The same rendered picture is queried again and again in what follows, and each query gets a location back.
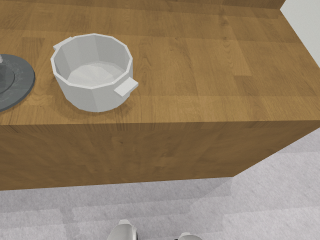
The lid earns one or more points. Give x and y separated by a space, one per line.
18 81

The left robot thigh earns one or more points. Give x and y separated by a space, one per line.
123 232

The left robot shin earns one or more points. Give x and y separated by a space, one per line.
124 221

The pot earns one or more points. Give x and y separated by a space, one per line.
94 71

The table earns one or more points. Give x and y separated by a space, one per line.
222 85

